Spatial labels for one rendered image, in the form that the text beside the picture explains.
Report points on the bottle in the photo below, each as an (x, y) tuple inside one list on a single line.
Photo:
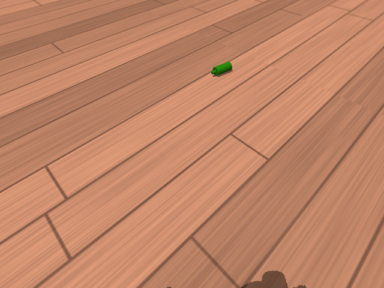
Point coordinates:
[(220, 69)]

